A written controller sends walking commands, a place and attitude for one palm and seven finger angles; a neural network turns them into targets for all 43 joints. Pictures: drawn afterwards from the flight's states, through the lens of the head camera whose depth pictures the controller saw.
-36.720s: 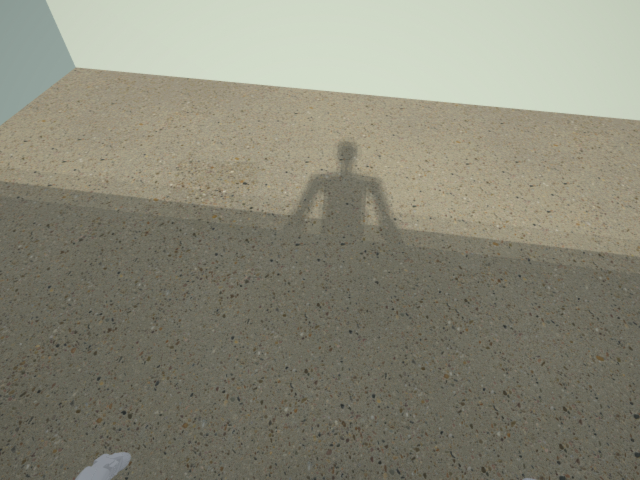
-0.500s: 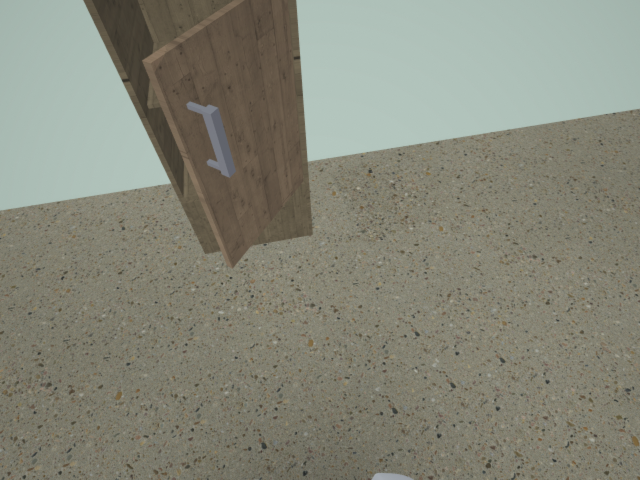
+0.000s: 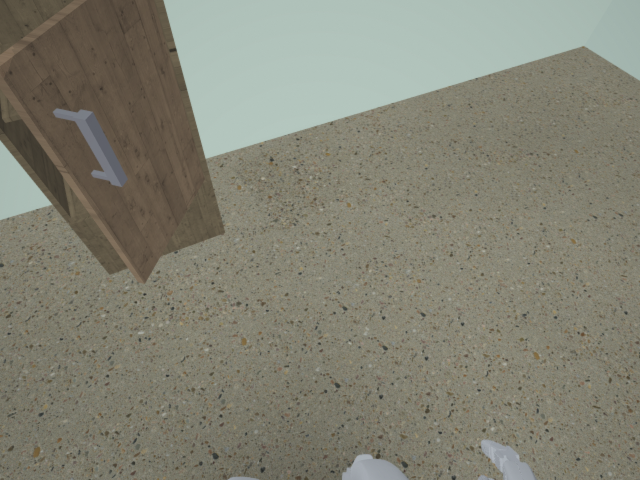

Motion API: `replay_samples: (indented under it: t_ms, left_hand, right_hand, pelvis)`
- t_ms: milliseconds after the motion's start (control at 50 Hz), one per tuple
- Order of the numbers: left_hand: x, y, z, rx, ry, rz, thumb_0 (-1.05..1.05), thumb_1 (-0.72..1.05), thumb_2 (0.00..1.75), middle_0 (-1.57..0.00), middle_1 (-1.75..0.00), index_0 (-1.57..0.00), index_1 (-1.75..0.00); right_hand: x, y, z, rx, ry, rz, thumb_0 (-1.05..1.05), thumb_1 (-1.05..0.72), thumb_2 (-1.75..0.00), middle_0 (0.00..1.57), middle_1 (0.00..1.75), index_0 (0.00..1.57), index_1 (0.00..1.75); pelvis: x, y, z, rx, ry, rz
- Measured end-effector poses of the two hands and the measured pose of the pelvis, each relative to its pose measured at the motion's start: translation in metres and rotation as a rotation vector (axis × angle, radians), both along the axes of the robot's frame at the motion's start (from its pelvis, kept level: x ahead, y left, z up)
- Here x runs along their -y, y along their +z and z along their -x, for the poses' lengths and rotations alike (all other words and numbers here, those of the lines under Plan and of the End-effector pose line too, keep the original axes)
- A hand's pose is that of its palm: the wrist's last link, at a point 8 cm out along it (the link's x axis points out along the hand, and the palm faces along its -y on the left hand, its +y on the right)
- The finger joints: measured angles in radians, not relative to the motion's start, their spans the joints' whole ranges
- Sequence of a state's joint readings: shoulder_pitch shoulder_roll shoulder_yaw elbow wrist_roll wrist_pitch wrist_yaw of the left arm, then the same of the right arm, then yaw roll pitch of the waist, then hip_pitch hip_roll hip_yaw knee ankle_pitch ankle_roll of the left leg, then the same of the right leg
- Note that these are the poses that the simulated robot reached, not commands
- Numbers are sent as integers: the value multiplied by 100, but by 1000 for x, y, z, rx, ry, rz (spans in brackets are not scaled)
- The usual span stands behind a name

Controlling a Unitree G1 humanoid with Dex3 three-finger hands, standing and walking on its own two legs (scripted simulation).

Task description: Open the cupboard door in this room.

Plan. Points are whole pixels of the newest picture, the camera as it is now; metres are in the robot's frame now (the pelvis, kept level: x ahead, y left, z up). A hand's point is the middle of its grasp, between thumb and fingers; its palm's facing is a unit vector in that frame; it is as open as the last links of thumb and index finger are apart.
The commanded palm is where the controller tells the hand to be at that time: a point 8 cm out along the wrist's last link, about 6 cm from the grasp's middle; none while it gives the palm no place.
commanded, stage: walk to a spot facing it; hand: left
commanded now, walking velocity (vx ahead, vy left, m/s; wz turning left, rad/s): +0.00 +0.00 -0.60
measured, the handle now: (92, 149) +0.58 +0.45 -0.01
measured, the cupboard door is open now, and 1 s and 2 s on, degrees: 49 49 49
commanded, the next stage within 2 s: none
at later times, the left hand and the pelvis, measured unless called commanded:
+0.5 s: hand (226, 439) +0.18 +0.15 -0.17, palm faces -0.34 -0.92 -0.19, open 7.4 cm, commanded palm none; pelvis +0.04 -0.02 +0.00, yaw -20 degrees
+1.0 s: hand (342, 346) +0.33 -0.01 -0.16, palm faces -0.52 -0.84 -0.18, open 7.3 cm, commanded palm none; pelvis +0.18 -0.14 +0.01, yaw -33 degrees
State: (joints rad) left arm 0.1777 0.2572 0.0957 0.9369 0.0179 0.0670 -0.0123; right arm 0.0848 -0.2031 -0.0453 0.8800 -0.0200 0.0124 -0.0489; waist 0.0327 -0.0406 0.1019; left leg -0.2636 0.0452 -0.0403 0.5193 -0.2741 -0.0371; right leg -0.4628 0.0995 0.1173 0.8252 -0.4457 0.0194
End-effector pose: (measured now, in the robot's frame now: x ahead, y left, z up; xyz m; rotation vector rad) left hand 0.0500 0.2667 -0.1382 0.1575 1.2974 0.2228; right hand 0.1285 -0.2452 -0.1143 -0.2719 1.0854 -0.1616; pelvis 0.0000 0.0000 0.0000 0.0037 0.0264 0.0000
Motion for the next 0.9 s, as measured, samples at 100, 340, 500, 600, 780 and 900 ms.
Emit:
replay_samples:
  t_ms: [100, 340, 500, 600, 780, 900]
  left_hand:
    - [3, 12, -42, 82, -81, -9, 0, 91, 90, -20, -29, -19, -30]
    - [45, 11, -78, 41, -298, -23, 0, 91, 90, -20, -29, -20, -30]
    - [69, 1, -138, 18, -432, 58, 1, 90, 90, -20, -30, -20, -30]
    - [115, 16, -212, 125, -520, 94, 1, 91, 90, -20, -29, -19, -30]
    - [225, 14, -313, 276, -686, 83, 0, 91, 90, -20, -29, -19, -30]
    - [242, 12, -299, 129, -686, 72, 0, 91, 90, -20, -29, -20, -30]
  right_hand:
    - [15, -3, 45, -95, -43, 1, 0, -90, -90, 20, 30, 20, 30]
    - [64, -5, 100, -103, -274, -17, 1, -91, -90, 20, 30, 20, 30]
    - [46, 3, 137, -105, -402, 19, 0, -91, -90, 20, 30, 20, 30]
    - [26, 8, 182, -277, -483, -49, 0, -90, -90, 20, 30, 20, 30]
    - [36, -28, 208, -427, -667, -183, 0, -90, -90, 20, 30, 20, 30]
    - [90, -19, 118, -236, -680, -153, 1, -91, -90, 20, 30, 20, 30]
  pelvis:
    - [10, 4, 1, 9, -54, 25]
    - [26, 1, -10, 9, -227, -18]
    - [21, 1, -43, -5, -342, 10]
    - [43, 11, -65, -20, -388, 22]
    - [104, -14, -106, 15, -480, 5]
    - [125, 3, -139, 22, -533, 8]
